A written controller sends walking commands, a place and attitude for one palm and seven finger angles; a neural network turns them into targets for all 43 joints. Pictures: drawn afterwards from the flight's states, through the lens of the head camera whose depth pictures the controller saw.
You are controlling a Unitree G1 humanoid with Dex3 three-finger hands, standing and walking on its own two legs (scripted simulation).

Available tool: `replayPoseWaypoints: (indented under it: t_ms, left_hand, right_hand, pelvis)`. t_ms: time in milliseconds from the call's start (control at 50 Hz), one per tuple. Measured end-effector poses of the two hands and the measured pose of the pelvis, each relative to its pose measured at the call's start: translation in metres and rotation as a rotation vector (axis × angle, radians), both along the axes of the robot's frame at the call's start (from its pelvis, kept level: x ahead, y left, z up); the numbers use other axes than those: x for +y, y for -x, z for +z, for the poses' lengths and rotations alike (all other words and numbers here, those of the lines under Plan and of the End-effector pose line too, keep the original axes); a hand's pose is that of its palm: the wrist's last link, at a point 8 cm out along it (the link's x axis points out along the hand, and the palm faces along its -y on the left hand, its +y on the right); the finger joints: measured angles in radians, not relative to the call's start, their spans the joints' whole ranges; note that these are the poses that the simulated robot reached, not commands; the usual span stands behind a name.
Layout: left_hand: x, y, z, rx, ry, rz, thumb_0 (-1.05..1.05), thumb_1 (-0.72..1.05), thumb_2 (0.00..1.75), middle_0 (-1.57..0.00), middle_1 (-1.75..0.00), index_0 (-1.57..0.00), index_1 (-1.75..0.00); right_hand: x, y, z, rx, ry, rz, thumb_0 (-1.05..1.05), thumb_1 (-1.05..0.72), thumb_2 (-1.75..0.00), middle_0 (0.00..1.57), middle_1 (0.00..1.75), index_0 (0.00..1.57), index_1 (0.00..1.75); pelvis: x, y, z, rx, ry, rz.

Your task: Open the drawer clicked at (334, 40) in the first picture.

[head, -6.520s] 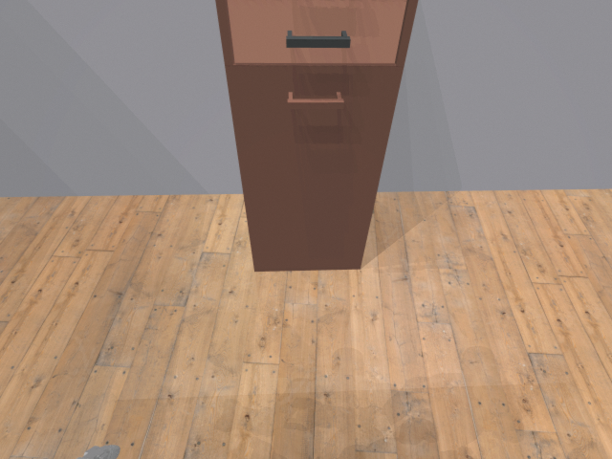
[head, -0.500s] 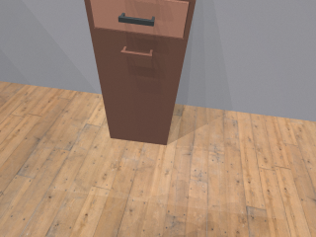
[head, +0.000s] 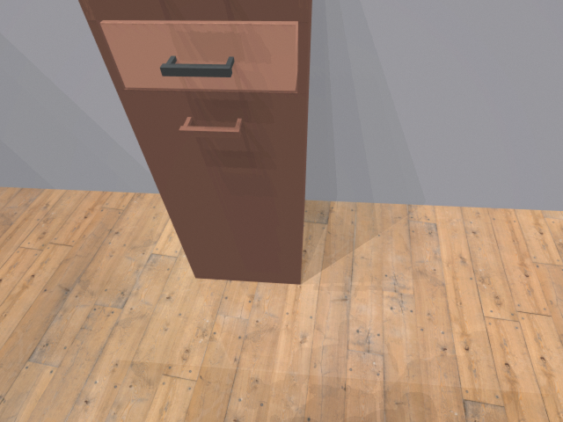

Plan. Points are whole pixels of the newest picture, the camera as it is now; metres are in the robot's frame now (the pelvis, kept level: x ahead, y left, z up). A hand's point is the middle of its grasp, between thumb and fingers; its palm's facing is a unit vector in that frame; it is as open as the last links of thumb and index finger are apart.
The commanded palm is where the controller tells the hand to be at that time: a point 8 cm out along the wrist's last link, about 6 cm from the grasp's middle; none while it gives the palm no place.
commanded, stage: take the last steps up to it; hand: left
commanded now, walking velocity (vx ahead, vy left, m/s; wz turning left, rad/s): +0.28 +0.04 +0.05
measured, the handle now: (198, 65) +0.73 +0.19 +0.16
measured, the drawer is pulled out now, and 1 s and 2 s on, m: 0.00 0.00 0.00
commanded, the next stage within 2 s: come to a stop and stand still in 0.32 s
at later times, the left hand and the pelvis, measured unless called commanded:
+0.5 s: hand out of the picture +0.10 +0.22 -0.18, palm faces +0.09 -0.99 -0.13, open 7.4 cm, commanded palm none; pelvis +0.16 +0.06 +0.00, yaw -1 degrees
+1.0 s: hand (191, 352) +0.26 +0.18 -0.14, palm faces -0.01 -0.95 -0.30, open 7.3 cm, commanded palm none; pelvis +0.17 -0.01 +0.00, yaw -2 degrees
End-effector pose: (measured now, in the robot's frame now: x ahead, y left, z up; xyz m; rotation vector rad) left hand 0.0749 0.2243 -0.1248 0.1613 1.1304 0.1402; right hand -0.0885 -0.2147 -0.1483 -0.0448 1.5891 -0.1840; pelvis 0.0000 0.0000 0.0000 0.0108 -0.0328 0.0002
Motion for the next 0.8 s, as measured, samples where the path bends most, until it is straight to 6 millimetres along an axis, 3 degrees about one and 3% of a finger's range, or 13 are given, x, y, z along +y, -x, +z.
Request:
replayPoseWaypoints:
  t_ms: [100,180,320,400,460,520,660,800]
  left_hand:
    - [0.005,0.011,0.006,0.082,-0.028,0.047,-0.01,0.95,0.90,-0.20,-0.30,-0.20,-0.30]
    - [0.002,0.027,0.001,0.182,0.004,0.070,-0.01,0.94,0.90,-0.20,-0.30,-0.20,-0.30]
    - [0.004,0.042,-0.015,0.334,0.083,0.152,0.00,0.92,0.90,-0.20,-0.30,-0.20,-0.30]
    - [0.018,0.034,-0.033,0.420,0.116,0.171,0.00,0.91,0.90,-0.20,-0.30,-0.20,-0.30]
    - [0.033,0.008,-0.033,0.425,0.106,0.146,0.00,0.91,0.90,-0.20,-0.30,-0.20,-0.30]
    - [0.046,-0.033,-0.027,0.375,0.082,0.120,0.01,0.91,0.90,-0.20,-0.30,-0.20,-0.30]
    - [0.062,-0.124,-0.018,0.229,0.019,0.065,0.00,0.91,0.90,-0.20,-0.30,-0.20,-0.30]
    - [0.052,-0.183,-0.004,0.113,-0.049,0.015,0.00,0.91,0.90,-0.20,-0.30,-0.20,-0.30]
  right_hand:
    - [-0.017,-0.093,0.008,-0.168,0.026,0.040,0.00,-0.91,-0.90,0.19,0.30,0.20,0.30]
    - [-0.016,-0.168,0.015,-0.291,0.035,0.076,0.00,-0.91,-0.90,0.19,0.30,0.20,0.30]
    - [0.014,-0.286,0.024,-0.418,0.043,0.185,0.00,-0.91,-0.90,0.19,0.30,0.20,0.30]
    - [0.038,-0.336,0.020,-0.483,0.071,0.223,0.00,-0.91,-0.90,0.19,0.30,0.20,0.30]
    - [0.051,-0.344,0.021,-0.477,0.075,0.200,0.00,-0.91,-0.90,0.19,0.30,0.20,0.30]
    - [0.057,-0.342,0.024,-0.446,0.087,0.146,-0.01,-0.93,-0.90,0.20,0.30,0.20,0.30]
    - [0.043,-0.333,0.023,-0.343,0.114,0.110,-0.02,-0.95,-0.90,0.20,0.30,0.21,0.30]
    - [0.015,-0.310,0.010,-0.273,0.088,0.061,-0.01,-0.92,-0.90,0.20,0.30,0.20,0.30]
  pelvis:
    - [-0.004,-0.031,0.011,0.007,0.005,0.008]
    - [0.001,-0.057,0.013,0.011,0.014,0.008]
    - [0.025,-0.107,0.006,0.012,0.034,0.017]
    - [0.047,-0.138,-0.009,0.013,0.035,0.010]
    - [0.055,-0.153,-0.007,0.007,0.017,-0.009]
    - [0.060,-0.167,0.001,0.009,0.004,-0.014]
    - [0.056,-0.185,0.007,0.014,0.000,-0.014]
    - [0.031,-0.185,0.004,0.014,0.000,-0.025]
